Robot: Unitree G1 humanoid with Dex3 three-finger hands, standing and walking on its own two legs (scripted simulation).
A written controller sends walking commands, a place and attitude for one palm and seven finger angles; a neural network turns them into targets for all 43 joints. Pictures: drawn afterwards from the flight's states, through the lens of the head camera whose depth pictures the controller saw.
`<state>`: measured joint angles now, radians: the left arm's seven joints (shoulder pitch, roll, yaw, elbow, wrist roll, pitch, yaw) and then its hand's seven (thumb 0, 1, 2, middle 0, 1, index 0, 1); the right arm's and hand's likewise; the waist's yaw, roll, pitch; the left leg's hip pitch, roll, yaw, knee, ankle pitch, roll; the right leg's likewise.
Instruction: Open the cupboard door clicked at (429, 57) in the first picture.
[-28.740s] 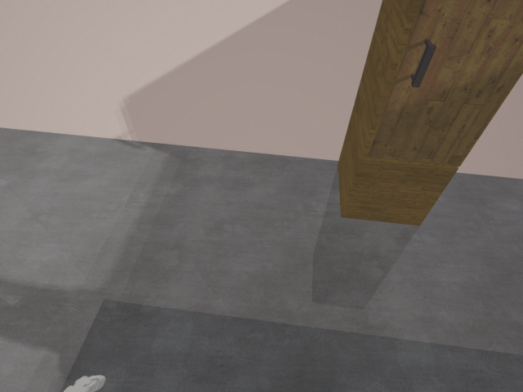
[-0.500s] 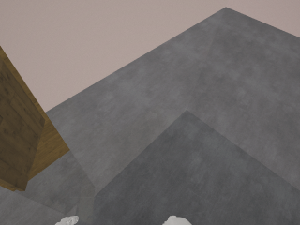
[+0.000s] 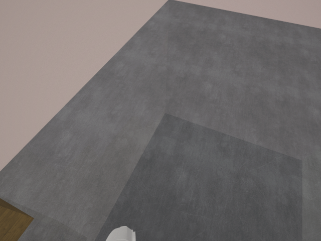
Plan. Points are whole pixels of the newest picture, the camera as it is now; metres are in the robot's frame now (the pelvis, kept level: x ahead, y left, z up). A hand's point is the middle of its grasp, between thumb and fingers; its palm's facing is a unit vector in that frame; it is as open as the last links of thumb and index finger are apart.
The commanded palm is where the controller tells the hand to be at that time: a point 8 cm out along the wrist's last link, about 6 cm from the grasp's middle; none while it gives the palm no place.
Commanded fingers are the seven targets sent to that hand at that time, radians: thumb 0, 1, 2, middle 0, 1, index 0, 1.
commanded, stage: walk to a spot facing it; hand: left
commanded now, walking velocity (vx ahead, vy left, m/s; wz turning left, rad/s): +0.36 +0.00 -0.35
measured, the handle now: out of the picture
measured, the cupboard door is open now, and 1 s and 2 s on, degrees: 49 49 49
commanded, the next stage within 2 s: turn to face it in 1.08 s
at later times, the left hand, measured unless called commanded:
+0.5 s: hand (117, 166) +0.36 +0.16 -0.16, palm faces -0.24 -0.95 -0.18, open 7.4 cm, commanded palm none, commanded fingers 0.00 0.90 0.90 -0.20 -0.30 -0.20 -0.30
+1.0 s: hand (137, 144) +0.46 +0.10 -0.18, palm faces -0.18 -0.97 -0.16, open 7.3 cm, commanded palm none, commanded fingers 0.00 0.90 0.90 -0.20 -0.30 -0.20 -0.30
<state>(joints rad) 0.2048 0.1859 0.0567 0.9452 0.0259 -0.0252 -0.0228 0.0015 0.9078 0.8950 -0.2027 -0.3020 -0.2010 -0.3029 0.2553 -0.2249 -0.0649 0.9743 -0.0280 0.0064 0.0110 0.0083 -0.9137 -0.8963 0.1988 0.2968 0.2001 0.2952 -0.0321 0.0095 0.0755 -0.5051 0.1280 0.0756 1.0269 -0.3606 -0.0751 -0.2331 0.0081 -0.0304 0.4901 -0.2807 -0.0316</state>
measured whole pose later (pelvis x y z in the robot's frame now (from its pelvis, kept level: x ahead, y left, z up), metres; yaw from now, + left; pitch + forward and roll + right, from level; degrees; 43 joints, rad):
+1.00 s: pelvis +0.46 -0.08 -0.01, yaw -16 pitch +0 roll +0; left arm 0.37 0.17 0.05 1.12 0.02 -0.06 -0.01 0.00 0.92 0.90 -0.20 -0.30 -0.20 -0.30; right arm 0.12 -0.17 -0.05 0.98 -0.03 -0.05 0.03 0.00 -0.91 -0.90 0.20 0.30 0.20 0.30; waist 0.03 -0.02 0.04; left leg -0.44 0.08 0.12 0.58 -0.18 -0.01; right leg 0.01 0.01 -0.08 0.39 -0.39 -0.03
